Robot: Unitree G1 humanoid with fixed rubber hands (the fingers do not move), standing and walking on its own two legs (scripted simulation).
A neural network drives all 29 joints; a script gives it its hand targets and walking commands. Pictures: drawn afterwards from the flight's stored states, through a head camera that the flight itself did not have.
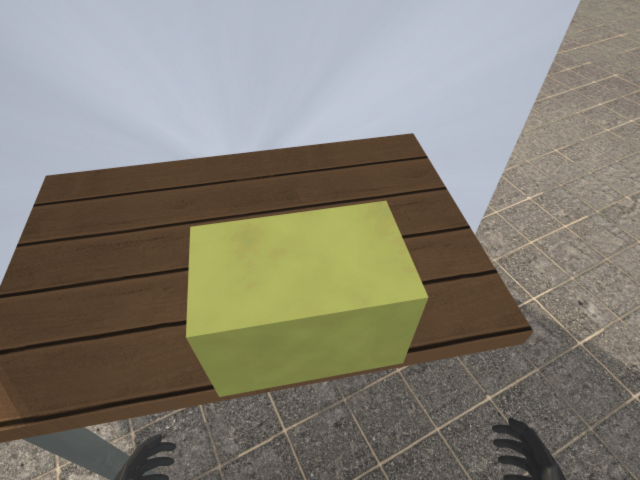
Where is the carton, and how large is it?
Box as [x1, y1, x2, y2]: [186, 201, 428, 396]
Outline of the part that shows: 386,201 190,227 186,338 219,396 400,363 403,361 428,297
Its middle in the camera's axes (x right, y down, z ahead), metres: -0.02 +0.08 +0.54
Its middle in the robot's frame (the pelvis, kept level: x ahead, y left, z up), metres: +0.35 +0.05 +0.01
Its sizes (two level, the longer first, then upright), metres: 0.265 0.160 0.176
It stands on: a table, 0.68 m high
